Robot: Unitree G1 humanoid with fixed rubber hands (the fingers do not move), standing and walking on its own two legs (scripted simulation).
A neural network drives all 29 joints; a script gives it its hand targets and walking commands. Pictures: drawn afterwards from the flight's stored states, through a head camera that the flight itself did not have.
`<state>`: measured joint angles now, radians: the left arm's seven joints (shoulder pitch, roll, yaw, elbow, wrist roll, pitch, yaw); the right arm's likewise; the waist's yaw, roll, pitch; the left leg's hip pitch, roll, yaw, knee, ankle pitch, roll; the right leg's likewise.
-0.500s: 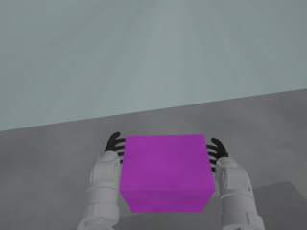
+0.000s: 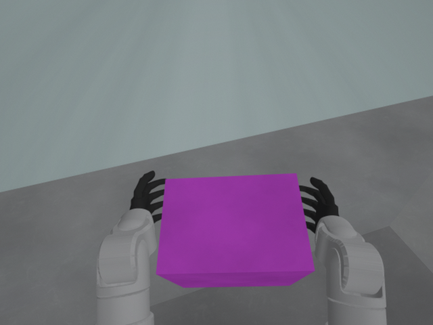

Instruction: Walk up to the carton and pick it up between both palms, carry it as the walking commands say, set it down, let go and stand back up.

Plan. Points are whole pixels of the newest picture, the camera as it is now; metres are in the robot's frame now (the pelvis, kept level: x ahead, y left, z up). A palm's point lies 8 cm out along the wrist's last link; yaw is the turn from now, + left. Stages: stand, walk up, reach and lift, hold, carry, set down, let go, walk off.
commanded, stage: carry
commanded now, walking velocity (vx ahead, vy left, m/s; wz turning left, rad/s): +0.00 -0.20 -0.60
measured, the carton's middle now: (233, 237) +0.27 +0.01 +0.04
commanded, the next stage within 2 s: none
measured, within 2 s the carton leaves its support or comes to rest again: neither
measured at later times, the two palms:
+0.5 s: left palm (232, 228) +0.25 +0.01 +0.09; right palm out of the picture +0.20 -0.29 +0.11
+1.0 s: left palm (394, 277) +0.19 -0.23 +0.08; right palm out of the picture +0.05 -0.50 +0.08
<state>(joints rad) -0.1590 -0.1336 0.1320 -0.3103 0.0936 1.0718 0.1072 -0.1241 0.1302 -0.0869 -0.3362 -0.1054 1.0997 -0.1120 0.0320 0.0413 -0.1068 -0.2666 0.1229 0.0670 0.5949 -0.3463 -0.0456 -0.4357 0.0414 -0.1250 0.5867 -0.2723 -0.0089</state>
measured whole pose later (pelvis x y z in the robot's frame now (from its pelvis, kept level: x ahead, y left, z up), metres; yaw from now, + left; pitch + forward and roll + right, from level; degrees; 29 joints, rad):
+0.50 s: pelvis -0.01 -0.10 +0.00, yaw -13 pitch +2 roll -2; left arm -0.08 -0.13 0.06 -0.45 0.08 1.26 0.20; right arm -0.06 0.13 -0.05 -0.46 -0.07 1.22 -0.16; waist 0.03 0.00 -0.12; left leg -0.34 0.23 0.15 0.62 -0.28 -0.08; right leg -0.57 -0.02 -0.07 0.96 -0.42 0.04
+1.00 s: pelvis -0.10 -0.25 -0.02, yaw -29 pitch +3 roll -1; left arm -0.10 -0.13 0.08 -0.45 0.08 1.24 0.20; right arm -0.07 0.13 -0.04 -0.46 -0.07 1.20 -0.16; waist 0.01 0.01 -0.08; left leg -0.38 0.26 0.16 0.69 -0.32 -0.12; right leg -0.51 -0.02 -0.10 0.78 -0.40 0.03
